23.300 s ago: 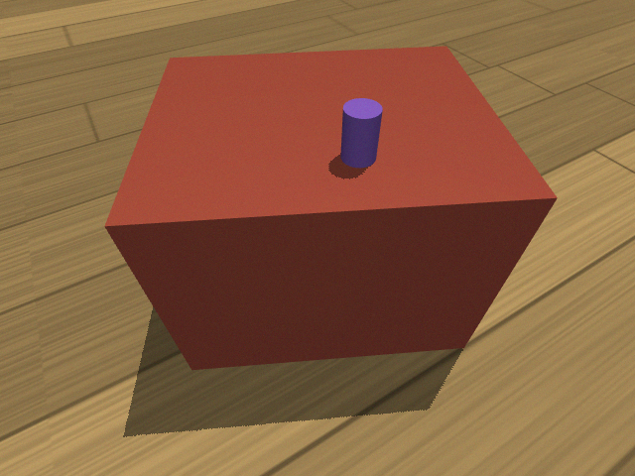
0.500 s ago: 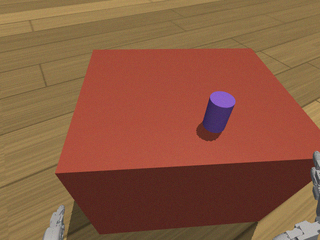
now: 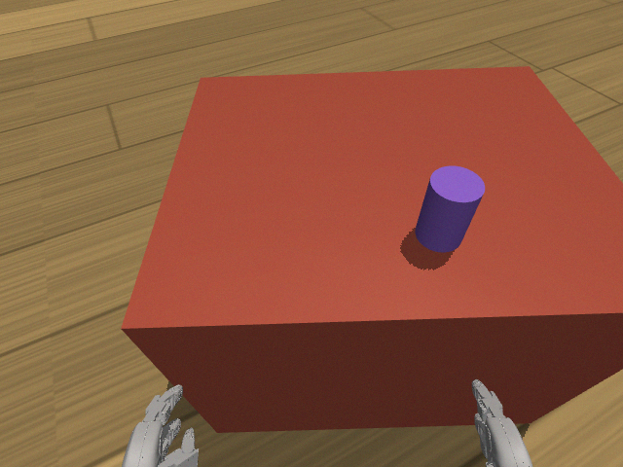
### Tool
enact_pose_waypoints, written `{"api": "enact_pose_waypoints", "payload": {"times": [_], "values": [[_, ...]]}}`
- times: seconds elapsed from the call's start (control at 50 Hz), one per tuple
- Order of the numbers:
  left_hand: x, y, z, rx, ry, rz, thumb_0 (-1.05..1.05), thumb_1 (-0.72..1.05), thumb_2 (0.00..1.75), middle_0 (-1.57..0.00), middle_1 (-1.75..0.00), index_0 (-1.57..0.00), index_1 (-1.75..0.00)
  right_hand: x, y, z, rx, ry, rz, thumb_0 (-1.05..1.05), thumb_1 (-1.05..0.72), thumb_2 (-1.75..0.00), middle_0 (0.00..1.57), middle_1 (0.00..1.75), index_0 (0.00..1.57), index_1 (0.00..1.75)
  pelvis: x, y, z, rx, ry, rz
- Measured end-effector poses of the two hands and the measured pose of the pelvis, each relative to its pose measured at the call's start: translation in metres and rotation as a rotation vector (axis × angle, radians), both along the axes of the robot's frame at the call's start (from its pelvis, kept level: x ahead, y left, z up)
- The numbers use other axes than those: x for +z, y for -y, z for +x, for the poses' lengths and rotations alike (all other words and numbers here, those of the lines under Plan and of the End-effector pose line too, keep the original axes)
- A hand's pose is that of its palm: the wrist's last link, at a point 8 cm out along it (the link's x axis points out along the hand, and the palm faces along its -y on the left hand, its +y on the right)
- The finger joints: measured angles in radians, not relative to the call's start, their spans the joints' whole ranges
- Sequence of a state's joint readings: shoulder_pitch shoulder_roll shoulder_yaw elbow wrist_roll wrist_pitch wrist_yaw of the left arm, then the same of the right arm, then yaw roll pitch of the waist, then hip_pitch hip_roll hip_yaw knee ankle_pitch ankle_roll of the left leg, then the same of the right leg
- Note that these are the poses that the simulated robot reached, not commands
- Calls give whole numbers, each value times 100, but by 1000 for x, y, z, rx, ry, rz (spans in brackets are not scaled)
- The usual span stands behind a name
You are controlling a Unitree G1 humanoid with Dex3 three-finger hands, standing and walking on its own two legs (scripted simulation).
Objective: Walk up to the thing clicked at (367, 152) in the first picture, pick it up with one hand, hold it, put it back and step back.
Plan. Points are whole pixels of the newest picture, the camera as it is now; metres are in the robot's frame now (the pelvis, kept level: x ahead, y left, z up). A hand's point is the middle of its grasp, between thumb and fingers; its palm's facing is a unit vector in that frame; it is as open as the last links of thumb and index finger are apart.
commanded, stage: home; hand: right
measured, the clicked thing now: (447, 210) +0.51 -0.21 -0.01
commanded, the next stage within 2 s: none
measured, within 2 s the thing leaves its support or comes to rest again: neither
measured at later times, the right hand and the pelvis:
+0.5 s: hand out of the picture +0.16 -0.22 -0.13, palm faces -0.05 +0.94 -0.33, open 17.5 cm; pelvis +0.02 -0.01 +0.00, yaw +1 degrees
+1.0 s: hand out of the picture +0.04 -0.26 -0.14, palm faces -0.07 +0.93 -0.37, open 17.4 cm; pelvis -0.01 -0.01 +0.01, yaw +1 degrees
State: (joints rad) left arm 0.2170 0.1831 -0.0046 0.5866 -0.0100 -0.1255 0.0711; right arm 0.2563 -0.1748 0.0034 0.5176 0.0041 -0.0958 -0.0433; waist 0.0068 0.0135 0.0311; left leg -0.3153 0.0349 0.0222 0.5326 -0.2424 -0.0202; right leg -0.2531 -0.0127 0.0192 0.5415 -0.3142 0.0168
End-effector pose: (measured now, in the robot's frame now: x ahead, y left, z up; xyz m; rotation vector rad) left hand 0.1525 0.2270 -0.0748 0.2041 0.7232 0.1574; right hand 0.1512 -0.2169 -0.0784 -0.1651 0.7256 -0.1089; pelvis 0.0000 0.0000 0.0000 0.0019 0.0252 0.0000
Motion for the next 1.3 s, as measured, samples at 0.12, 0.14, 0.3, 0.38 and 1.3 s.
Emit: {"api": "enact_pose_waypoints", "payload": {"times": [0.12, 0.14, 0.3, 0.38, 1.3], "values": [[-9, -2, -3, -10, -59, -3, 1, 87, 88, -20, -29, -20, -29, 8, 8, 16, -31, 26, -36, -2, 55, -5, 6, 6, 6, 5, 1, 2, 8, 7, 2, 7], [-11, -2, -3, -8, -71, -5, 1, 87, 88, -20, -29, -20, -29, 8, 9, 17, -33, 25, -41, -2, 55, -5, 6, 6, 5, 5, 1, 2, 10, 8, 2, 7], [-23, -5, -9, 9, -154, -14, 1, 89, 89, -21, -30, -20, -30, 4, 9, 19, -38, -17, -49, -1, 55, -5, 5, 5, 5, 5, 0, 4, 17, 11, -8, 4], [-27, -9, -10, -22, -196, 7, 1, 90, 89, -21, -30, -20, -30, -1, 12, 21, 12, -47, -73, -1, 55, -5, 5, 5, 5, 5, 0, 4, 19, 8, -10, 2], [-40, -66, -122, 90, -554, 69, 0, 90, 89, -21, -30, -21, -30, -24, 81, -91, -27, -505, -181, -1, 51, -7, 6, 6, 6, 5, 13, 5, -7, 22, 76, -10]]}}
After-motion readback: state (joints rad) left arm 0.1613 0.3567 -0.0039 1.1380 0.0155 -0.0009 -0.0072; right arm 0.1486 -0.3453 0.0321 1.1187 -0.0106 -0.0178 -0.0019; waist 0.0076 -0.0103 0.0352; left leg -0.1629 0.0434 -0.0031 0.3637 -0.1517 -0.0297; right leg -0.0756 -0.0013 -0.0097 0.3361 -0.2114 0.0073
